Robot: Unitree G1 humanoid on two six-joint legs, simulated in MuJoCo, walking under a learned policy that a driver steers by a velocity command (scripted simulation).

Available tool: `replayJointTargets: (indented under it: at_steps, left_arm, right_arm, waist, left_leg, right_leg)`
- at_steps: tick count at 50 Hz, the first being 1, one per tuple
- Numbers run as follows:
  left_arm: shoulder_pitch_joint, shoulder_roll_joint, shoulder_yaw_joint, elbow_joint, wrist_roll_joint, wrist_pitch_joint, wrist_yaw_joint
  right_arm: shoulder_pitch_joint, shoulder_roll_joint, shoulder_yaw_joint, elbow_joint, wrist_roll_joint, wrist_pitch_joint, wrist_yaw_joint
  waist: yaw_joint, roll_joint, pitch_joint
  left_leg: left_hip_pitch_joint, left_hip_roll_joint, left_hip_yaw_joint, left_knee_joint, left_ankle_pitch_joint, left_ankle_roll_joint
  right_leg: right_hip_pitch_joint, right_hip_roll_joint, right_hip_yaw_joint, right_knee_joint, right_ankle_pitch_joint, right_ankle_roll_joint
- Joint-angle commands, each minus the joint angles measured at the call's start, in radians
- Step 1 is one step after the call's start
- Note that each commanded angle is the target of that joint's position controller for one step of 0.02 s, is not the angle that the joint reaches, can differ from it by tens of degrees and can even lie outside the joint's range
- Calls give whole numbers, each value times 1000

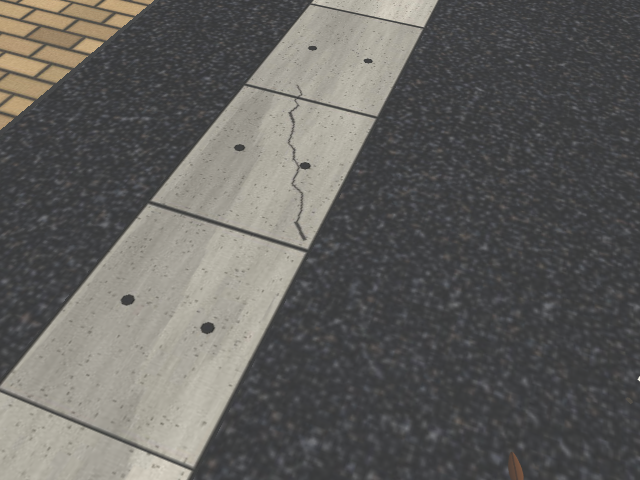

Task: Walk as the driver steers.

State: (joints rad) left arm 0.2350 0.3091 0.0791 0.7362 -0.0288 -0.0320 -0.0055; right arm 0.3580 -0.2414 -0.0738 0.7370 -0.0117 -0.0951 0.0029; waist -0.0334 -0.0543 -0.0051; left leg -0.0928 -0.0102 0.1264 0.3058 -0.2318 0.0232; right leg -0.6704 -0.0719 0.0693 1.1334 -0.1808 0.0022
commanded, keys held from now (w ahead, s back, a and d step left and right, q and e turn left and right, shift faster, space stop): w+e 1.00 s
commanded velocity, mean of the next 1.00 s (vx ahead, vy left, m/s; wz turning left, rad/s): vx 0.50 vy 0.00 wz -0.57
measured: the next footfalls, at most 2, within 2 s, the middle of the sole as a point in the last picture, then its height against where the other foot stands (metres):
right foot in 0.28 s outside the picture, level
left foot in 0.76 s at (337, 425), level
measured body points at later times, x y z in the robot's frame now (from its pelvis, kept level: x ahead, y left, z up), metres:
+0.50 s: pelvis +0.27 -0.08 +0.00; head +0.30 -0.10 +0.45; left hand +0.44 +0.16 -0.10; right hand +0.36 -0.39 -0.09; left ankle +0.38 +0.09 -0.66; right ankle +0.27 -0.14 -0.74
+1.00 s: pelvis +0.55 -0.12 +0.00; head +0.57 -0.14 +0.45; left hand +0.83 +0.02 -0.10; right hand +0.45 -0.40 -0.11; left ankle +0.60 -0.03 -0.74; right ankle +0.50 -0.27 -0.66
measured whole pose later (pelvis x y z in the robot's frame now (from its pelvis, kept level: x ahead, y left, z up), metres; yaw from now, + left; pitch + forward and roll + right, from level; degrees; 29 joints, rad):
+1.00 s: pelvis +0.55 -0.12 +0.00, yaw -36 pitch +1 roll +2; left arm 0.23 0.32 0.08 0.65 -0.03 -0.01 0.00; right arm 0.28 -0.26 -0.06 0.77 -0.01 -0.10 0.00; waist -0.04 -0.05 0.04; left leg -0.16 -0.03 0.09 0.34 -0.20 0.03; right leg -0.64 -0.06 0.07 1.11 -0.27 0.01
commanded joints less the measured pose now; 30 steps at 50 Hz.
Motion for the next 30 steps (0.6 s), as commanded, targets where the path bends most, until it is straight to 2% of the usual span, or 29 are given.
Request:
replayJointTargets:
  at_steps: [1, 4, 7, 9, 11, 12, 13, 14, 15, 16, 17, 18, 19, 20, 21, 23, 25, 27, 30]
  left_arm:
    - [-36, 0, -7, -79, 5, -3, -11]
    - [-147, -9, -17, -112, 9, -7, -33]
    - [-237, -9, -21, -152, 3, -9, -53]
    - [-265, 6, -15, -177, 3, -9, -63]
    - [-222, 46, 5, -186, 5, -3, -64]
    - [-124, 82, 25, -168, 4, 2, -60]
    - [43, 134, 56, -129, 3, 8, -48]
    - [192, 213, 86, -100, 1, 22, -25]
    - [139, 307, 88, -115, -5, 6, -23]
    - [176, 216, 64, -138, 2, -5, -26]
    - [138, 167, 50, -124, 11, -19, -28]
    - [73, 145, 41, -129, 8, -26, -27]
    - [8, 116, 32, -140, 11, -28, -24]
    - [-27, 99, 24, -153, 25, -31, -19]
    - [-43, 95, 24, -156, 27, -33, -16]
    - [-28, 105, 26, -138, 21, -39, -8]
    - [5, 127, 30, -119, 17, -39, 4]
    - [33, 132, 31, -102, 9, -33, 12]
    - [82, 143, 34, -80, 2, -24, 18]
  right_arm:
    - [-66, -124, -29, -47, -1, -21, -10]
    - [-50, -157, -39, -24, 5, -14, -20]
    - [-8, -182, -47, 8, 18, 1, -23]
    - [1, -201, -53, 21, 26, 15, -23]
    - [-1, -240, -62, 24, 33, 30, -27]
    - [-7, -256, -66, 22, 38, 39, -28]
    - [-23, -257, -63, 13, 47, 41, -30]
    - [-8, -211, -44, -9, 26, 32, -34]
    - [88, -65, 7, -67, -8, 7, -18]
    - [-38, -150, -5, -80, 28, -30, -7]
    - [-126, -186, -14, -111, 59, -45, -3]
    - [-137, -173, -8, -111, 44, -52, -11]
    - [-135, -174, -12, -100, 16, -51, -18]
    - [-112, -178, -17, -95, 7, -40, -18]
    - [-101, -174, -18, -91, 2, -29, -16]
    - [-108, -149, -11, -88, -6, -10, -17]
    - [-184, -128, 0, -110, -10, -2, -19]
    - [-272, -106, 10, -128, -9, -4, -14]
    - [-378, -100, 17, -148, 6, -14, 1]
  waist:
    - [29, 123, 83]
    - [-4, 105, 112]
    - [-31, 92, 136]
    - [-26, 101, 126]
    - [16, 142, 56]
    - [73, 153, -8]
    - [164, 136, -95]
    - [215, 32, -184]
    - [69, -213, -293]
    - [160, -87, -378]
    - [158, -46, -224]
    - [105, 42, -132]
    - [62, 62, -81]
    - [27, 36, -67]
    - [11, 24, -57]
    - [7, 29, -38]
    - [27, 33, -6]
    - [61, 12, 7]
    - [106, -12, 14]
  left_leg:
    - [6, 272, -124, -178, 251, 146]
    - [8, 270, -38, -192, 275, 129]
    - [93, 289, 15, -172, 312, 112]
    - [150, 296, 48, -113, 468, 96]
    - [194, 293, 74, 32, 837, 78]
    - [191, 283, 87, 178, 969, 68]
    - [93, 252, 110, 390, 951, 41]
    - [-174, 203, 102, 706, 565, -5]
    - [-594, -8, -30, 1061, -366, -62]
    - [-682, -2, -232, 1136, -351, -46]
    - [-743, 39, -224, 1100, -245, -26]
    - [-701, 85, -221, 1009, -155, -19]
    - [-632, 114, -219, 928, -112, -26]
    - [-563, 133, -228, 893, -81, -32]
    - [-531, 136, -222, 861, -66, -43]
    - [-514, 130, -199, 785, -32, -71]
    - [-536, 115, -187, 661, 73, -94]
    - [-508, 85, -184, 486, 218, -99]
    - [-427, 32, -176, 306, 338, -98]
  right_leg:
    - [-113, -34, 50, -122, 124, 11]
    - [-62, -26, -21, -297, 222, -2]
    - [-58, -25, -62, -414, 207, -36]
    - [-19, 2, -107, -464, 134, -66]
    - [109, 75, -171, -478, 30, -108]
    - [238, 120, -195, -488, -9, -134]
    - [489, 159, -190, -552, 47, -173]
    - [805, 49, 13, -561, 56, -228]
    - [1086, -211, 615, -681, -163, -425]
    - [1094, -244, 763, -826, -269, -422]
    - [980, -221, 623, -853, -198, -369]
    - [817, -179, 506, -849, -86, -336]
    - [679, -139, 413, -855, 21, -313]
    - [589, -112, 364, -876, 92, -308]
    - [536, -97, 341, -897, 131, -310]
    - [456, -78, 278, -911, 225, -314]
    - [417, -50, 230, -914, 255, -300]
    - [400, -9, 194, -900, 208, -261]
    - [391, 1, 210, -881, 113, -229]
